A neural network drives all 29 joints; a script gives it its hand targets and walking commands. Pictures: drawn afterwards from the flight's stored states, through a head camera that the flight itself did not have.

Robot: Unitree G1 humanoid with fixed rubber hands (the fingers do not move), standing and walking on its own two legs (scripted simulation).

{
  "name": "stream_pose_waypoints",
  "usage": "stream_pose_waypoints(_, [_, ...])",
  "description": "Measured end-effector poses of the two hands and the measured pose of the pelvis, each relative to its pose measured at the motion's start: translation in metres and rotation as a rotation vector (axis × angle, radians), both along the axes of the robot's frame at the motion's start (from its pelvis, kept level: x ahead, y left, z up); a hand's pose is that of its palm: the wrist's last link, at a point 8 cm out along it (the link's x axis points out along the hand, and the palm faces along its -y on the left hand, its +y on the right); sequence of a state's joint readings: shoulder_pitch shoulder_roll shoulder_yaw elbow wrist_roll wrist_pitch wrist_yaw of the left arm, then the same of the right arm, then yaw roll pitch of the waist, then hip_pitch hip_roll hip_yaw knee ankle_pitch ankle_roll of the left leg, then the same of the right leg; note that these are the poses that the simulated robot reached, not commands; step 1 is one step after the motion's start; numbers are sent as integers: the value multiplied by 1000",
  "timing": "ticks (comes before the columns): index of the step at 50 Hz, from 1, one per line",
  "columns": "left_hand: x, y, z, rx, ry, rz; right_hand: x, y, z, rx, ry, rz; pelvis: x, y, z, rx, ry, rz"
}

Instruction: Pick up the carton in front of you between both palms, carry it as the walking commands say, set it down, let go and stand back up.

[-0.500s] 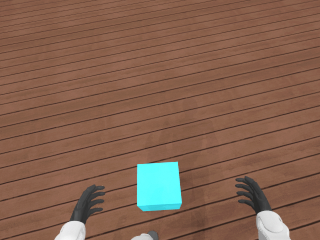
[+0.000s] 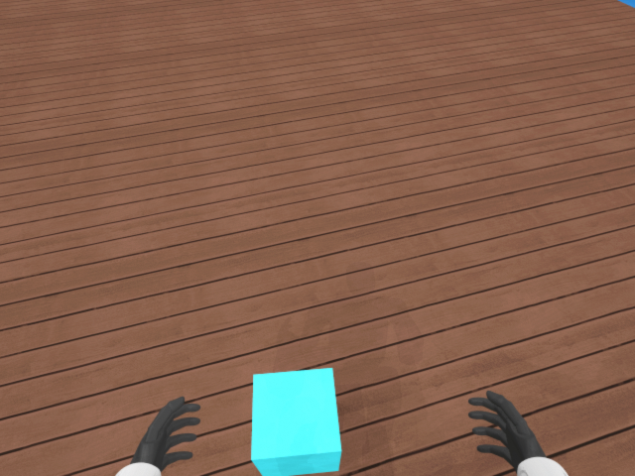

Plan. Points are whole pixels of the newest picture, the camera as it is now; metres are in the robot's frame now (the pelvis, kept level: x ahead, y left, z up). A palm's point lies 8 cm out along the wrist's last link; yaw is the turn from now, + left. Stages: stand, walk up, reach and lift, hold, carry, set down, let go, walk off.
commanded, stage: let go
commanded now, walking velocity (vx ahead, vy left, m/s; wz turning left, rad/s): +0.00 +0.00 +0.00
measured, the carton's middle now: (297, 424) +0.35 +0.09 -0.65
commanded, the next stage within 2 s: stand in 0.06 s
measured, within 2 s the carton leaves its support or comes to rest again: neither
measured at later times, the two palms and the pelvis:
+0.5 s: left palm out of the picture +0.10 +0.28 -0.11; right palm out of the picture +0.14 -0.23 -0.13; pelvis +0.04 +0.02 -0.02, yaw +3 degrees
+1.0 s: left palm out of the picture +0.03 +0.28 -0.13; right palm out of the picture +0.12 -0.24 -0.14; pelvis +0.03 +0.02 -0.02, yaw +6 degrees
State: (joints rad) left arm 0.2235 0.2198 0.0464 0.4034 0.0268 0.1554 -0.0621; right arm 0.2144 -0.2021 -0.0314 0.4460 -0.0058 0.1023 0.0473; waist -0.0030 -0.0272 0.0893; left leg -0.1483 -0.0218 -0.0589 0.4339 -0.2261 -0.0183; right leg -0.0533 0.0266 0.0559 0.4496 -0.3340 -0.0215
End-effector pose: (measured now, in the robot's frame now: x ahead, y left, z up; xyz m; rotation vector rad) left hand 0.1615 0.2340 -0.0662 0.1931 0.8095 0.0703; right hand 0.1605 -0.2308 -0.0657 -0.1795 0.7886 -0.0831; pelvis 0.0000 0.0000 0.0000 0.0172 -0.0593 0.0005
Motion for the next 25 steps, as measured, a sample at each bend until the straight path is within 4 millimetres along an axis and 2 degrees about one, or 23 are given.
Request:
stream_pose_waypoints(4, [1,13,1,39,-8,20,-3,5,-6,-22,5,0,2,6,-2,-1,11,7])
stream_pose_waypoints(6, [-2,22,-1,79,-36,29,-11,2,-14,-64,34,12,6,8,-4,0,39,15])
stream_pose_waypoints(10, [-19,39,-14,116,-15,60,-28,-9,-32,-97,116,4,15,11,-8,2,84,29])
stream_pose_waypoints(13, [-31,47,-23,124,29,87,-33,-11,-41,-100,160,6,22,13,-10,1,106,37])
stream_pose_waypoints(18, [-46,51,-35,124,91,125,-31,-8,-53,-94,205,13,33,15,-14,-1,124,48])
stream_pose_waypoints(25, [-60,48,-48,110,157,160,-23,-1,-63,-86,235,21,42,16,-18,-6,129,61])
